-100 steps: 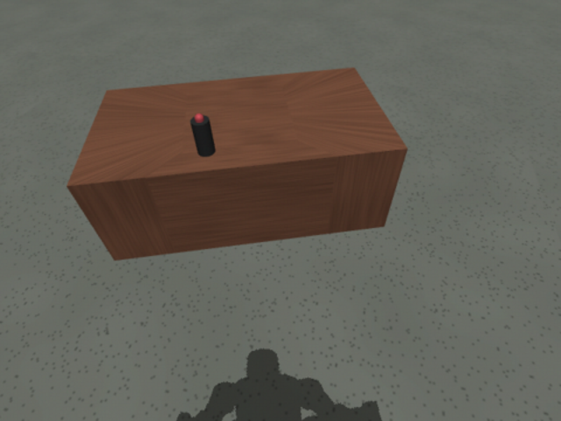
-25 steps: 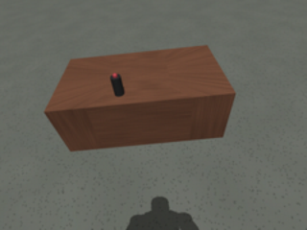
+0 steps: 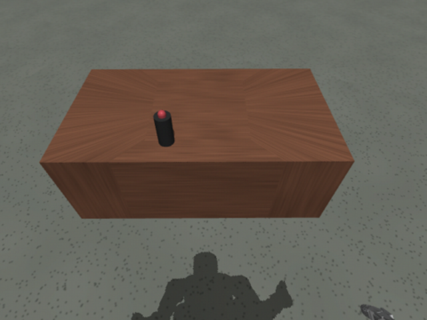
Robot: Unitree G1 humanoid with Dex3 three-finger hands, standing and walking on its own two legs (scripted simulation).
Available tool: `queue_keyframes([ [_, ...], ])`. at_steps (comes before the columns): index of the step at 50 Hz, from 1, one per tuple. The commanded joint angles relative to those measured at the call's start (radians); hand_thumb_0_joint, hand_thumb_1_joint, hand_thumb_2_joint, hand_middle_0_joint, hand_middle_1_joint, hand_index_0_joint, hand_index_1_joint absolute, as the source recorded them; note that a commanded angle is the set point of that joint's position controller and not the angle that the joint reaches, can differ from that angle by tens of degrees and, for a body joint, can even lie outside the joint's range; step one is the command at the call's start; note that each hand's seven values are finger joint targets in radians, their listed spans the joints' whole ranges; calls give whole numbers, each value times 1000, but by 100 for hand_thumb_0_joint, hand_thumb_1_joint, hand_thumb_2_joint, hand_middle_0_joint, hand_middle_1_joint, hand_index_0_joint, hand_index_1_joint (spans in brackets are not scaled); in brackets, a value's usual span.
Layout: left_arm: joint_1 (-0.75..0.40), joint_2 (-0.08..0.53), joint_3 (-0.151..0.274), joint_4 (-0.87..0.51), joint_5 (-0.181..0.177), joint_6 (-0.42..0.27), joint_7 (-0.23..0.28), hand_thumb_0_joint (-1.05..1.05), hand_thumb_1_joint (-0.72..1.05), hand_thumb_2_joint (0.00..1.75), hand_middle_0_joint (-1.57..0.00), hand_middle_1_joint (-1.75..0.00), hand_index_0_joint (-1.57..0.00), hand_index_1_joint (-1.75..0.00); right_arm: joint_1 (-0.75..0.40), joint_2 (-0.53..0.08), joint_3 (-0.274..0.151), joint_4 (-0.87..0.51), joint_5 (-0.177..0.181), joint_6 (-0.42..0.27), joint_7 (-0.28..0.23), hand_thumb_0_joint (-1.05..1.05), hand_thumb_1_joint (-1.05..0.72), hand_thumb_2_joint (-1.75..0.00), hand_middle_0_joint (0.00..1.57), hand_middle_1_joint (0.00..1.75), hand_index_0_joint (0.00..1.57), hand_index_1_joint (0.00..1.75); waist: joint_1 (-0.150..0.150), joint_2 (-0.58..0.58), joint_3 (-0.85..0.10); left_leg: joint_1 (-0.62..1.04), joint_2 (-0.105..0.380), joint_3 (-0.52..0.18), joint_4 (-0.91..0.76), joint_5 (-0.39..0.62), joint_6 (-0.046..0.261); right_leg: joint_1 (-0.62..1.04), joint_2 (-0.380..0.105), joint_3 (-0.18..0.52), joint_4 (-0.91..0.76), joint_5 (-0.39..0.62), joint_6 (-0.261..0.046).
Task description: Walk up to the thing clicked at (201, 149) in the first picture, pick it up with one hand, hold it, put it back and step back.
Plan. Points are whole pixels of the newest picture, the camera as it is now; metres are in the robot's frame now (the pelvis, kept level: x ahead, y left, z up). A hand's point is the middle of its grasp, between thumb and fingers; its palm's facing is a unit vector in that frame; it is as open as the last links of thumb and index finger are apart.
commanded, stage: walk up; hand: left
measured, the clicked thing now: (164, 126) +0.87 +0.19 -0.24
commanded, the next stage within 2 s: none
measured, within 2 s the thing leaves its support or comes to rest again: neither
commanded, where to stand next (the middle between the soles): +0.44 -0.01 m, yaw -1 degrees
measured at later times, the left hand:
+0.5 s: hand (121, 302) +0.21 +0.20 -0.11, palm faces +0.00 -0.90 -0.43, open 7.4 cm
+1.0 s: hand (105, 235) +0.37 +0.28 -0.14, palm faces -0.01 -0.93 -0.36, open 7.4 cm
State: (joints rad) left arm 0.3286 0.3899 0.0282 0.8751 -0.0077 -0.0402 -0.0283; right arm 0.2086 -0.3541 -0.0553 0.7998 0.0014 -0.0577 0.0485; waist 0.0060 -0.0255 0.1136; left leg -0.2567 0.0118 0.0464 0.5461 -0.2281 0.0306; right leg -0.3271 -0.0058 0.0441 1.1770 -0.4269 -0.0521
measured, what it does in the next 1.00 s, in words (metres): walks ahead: right foot, then left foot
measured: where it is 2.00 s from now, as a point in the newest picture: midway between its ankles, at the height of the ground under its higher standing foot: (214, 291)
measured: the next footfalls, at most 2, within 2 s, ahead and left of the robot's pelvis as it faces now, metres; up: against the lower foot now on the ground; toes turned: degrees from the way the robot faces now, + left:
right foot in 0.26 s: +0.26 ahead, -0.18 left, +0.00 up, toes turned -4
left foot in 0.78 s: +0.39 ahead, +0.13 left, +0.00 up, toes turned +1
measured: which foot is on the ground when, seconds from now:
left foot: down 0.00-0.30, up 0.32-0.76, down 0.78-1.00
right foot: up 0.00-0.24, down 0.26-0.80, up 0.82-1.00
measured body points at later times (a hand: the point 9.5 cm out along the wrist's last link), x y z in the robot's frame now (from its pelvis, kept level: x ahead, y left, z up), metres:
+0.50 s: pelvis +0.19 -0.07 +0.01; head +0.20 -0.11 +0.45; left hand +0.21 +0.25 -0.08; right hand +0.26 -0.38 -0.13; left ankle +0.21 +0.10 -0.66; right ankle +0.22 -0.18 -0.73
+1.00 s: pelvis +0.33 +0.01 +0.00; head +0.34 +0.03 +0.45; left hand +0.37 +0.33 -0.12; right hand +0.42 -0.30 -0.09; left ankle +0.36 +0.10 -0.73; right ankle +0.36 -0.15 -0.67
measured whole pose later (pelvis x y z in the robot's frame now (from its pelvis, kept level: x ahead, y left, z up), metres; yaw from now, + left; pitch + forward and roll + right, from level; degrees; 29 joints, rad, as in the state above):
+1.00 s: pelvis +0.33 +0.01 +0.00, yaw +2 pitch -4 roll +0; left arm 0.33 0.44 0.04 0.85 0.00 -0.06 -0.02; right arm 0.28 -0.37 -0.04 0.79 0.00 -0.05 0.05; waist -0.01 -0.05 0.10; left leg -0.22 0.00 0.07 0.52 -0.23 0.05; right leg -0.45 -0.05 0.04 1.04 -0.33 -0.03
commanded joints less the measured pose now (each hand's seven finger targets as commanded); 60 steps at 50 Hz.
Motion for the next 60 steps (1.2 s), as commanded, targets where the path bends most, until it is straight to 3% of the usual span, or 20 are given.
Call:
queue_keyframes([
  [1,92,188,72,-70,-4,-23,-5,0,90,90,-20,-30,-20,-30,78,-261,-73,-50,2,-33,-28,0,-90,-90,20,30,20,30,-2,143,-44,66,215,-162,-242,369,182,-127,-60,18,-73,108,27],
  [8,-15,195,91,-98,15,-35,-39,0,90,90,-20,-30,-20,-30,36,-302,-81,-90,-11,-45,-7,0,-90,-90,20,30,20,30,-6,211,2,-78,205,-124,-284,-33,185,-6,-99,-65,-492,275,42],
  [11,62,209,111,-53,20,-45,-35,0,90,90,-20,-30,-20,-30,18,-298,-80,-99,-6,-29,-4,0,-90,-90,20,30,20,30,48,151,-57,-148,197,-129,-165,-173,156,189,-65,-94,-551,324,35],
  [13,189,269,139,-19,26,-61,-18,0,90,90,-20,-30,-20,-30,61,-234,-57,-97,-14,-21,-4,0,-90,-90,20,30,20,30,112,-38,-144,-201,116,-66,173,-86,109,392,-49,-57,-617,195,18],
  [14,248,339,160,-20,36,-72,-3,0,90,90,-20,-30,-20,-30,132,-166,-35,-97,-11,-19,-2,0,-90,-90,20,30,20,30,130,-280,-165,-301,-8,22,474,-190,64,437,-196,188,-794,-65,-18],
  [15,213,377,151,-59,30,-84,5,0,90,90,-20,-30,-20,-30,188,-164,-29,-86,-6,-7,-7,0,-90,-90,20,30,20,30,83,-272,-115,-396,-83,-65,622,-290,15,382,-398,566,-930,-59,-65],
  [16,134,390,144,-75,16,-77,7,0,90,90,-20,-30,-20,-30,162,-259,-51,-72,-8,-2,-19,0,-90,-90,20,30,20,30,66,-213,-100,-405,-36,-108,701,-298,11,333,-461,686,-968,-34,-166],
  [19,40,304,117,-91,3,-81,18,0,90,90,-20,-30,-20,-30,142,-264,-58,-14,17,6,-20,0,-90,-90,20,30,20,30,23,-89,-24,-323,28,-213,649,-144,5,168,-317,319,-935,196,-76],
  [22,20,268,103,-97,7,-85,19,0,90,90,-20,-30,-20,-30,191,-235,-57,5,5,26,1,0,-90,-90,20,30,20,30,-5,-140,-54,-245,18,-148,546,-53,-7,135,-224,106,-907,314,-89],
  [32,96,301,116,-117,18,-84,23,0,90,90,-20,-30,-20,-30,-25,-210,-59,-75,-29,20,33,0,-90,-90,20,30,20,30,54,-98,-34,-263,76,-68,144,2,-20,233,-304,51,-864,375,-157],
  [36,40,321,108,-127,16,-79,30,0,90,90,-20,-30,-20,-30,17,-221,-73,-63,-28,14,40,0,-90,-90,20,30,20,30,-2,-76,-51,-67,68,-32,63,14,13,119,-308,27,-787,342,-133],
  [38,48,282,86,-128,13,-72,28,0,90,90,-20,-30,-20,-30,136,-257,-90,-18,-33,3,31,0,-90,-90,20,30,20,30,-66,31,-100,162,7,1,-12,-4,32,15,-214,-55,-553,381,-89],
  [39,90,218,63,-133,11,-66,27,0,90,90,-20,-30,-20,-30,262,-324,-113,8,-46,-4,17,0,-90,-90,20,30,20,30,-117,234,-181,297,100,-174,-115,-163,74,-71,-125,-114,-239,359,-46],
  [40,131,138,45,-139,4,-63,23,0,90,90,-20,-30,-20,-30,246,-383,-120,-20,-41,-10,4,0,-90,-90,20,30,20,30,-76,406,-146,363,305,-572,-211,-207,134,-322,23,-90,-59,-96,12],
  [41,145,239,67,-111,8,-49,38,0,90,90,-20,-30,-20,-30,211,-403,-125,-41,-9,-8,-1,0,-90,-90,20,30,20,30,-76,264,-154,309,405,-698,-276,-262,219,-324,-1,-39,3,-136,-1],
  [43,65,275,67,-99,8,-47,36,0,90,90,-20,-30,-20,-30,151,-349,-109,-50,4,-2,-6,0,-90,-90,20,30,20,30,-53,143,-34,109,353,-520,-284,-115,215,-281,-47,45,37,-49,-6],
  [45,111,243,69,-69,-2,-42,20,0,90,90,-20,-30,-20,-30,99,-285,-78,-62,2,-16,-14,0,-90,-90,20,30,20,30,-13,143,0,52,245,-292,-278,64,115,-218,-75,61,-74,68,-1],
  [54,19,171,53,-63,8,-16,35,0,90,90,-20,-30,-20,-30,73,-256,-52,-70,-16,-8,-43,0,-90,-90,20,30,20,30,-9,163,-50,34,225,-79,-147,631,167,-79,-60,-46,-379,184,46],
  [57,16,157,50,-42,7,-17,45,0,90,90,-20,-30,-20,-30,52,-253,-52,-66,-4,10,-48,0,-90,-90,20,30,20,30,-3,155,-117,43,231,-85,-48,618,171,22,-30,-73,-472,221,33],
  [60,15,194,60,-19,20,-25,48,0,90,90,-20,-30,-20,-30,13,-219,-37,-61,12,29,-48,0,-90,-90,20,30,20,30,30,38,-155,-33,156,-64,88,252,87,194,-30,-41,-698,373,0],
])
